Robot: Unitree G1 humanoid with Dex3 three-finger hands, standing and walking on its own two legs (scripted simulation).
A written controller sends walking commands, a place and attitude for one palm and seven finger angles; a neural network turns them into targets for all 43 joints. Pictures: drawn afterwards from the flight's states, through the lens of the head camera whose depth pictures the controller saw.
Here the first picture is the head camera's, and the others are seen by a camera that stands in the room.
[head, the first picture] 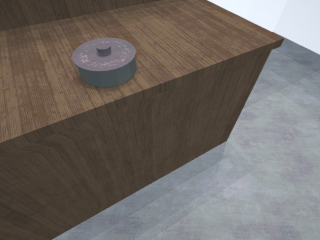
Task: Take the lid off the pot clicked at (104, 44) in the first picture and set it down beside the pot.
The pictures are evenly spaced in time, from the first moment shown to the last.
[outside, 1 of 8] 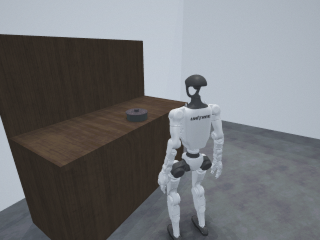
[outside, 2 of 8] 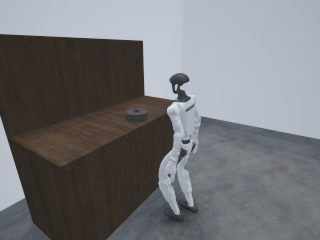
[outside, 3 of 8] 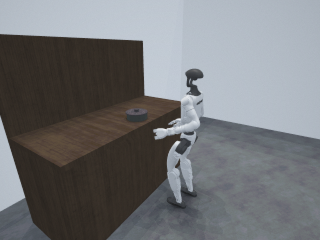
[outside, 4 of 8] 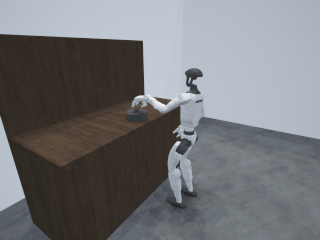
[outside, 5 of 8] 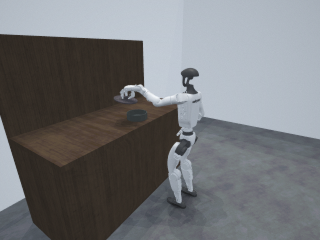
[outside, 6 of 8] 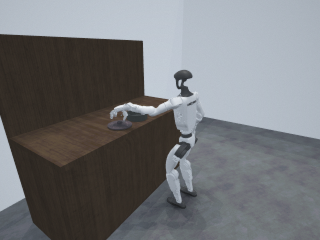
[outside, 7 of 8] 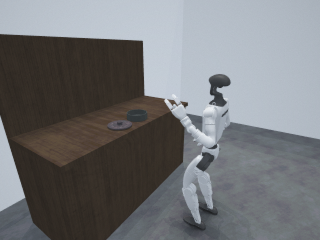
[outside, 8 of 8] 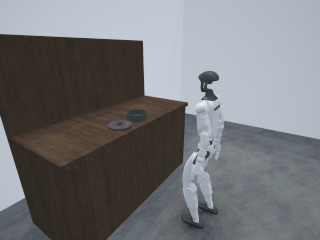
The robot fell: no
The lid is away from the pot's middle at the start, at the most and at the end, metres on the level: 0.00 0.24 0.23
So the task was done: yes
